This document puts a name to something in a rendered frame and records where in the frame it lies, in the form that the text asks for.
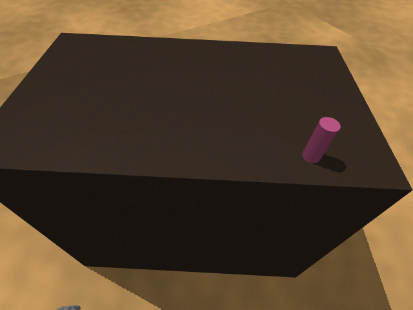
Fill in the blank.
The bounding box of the can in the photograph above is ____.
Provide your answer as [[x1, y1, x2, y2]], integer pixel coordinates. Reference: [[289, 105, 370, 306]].
[[302, 117, 341, 163]]

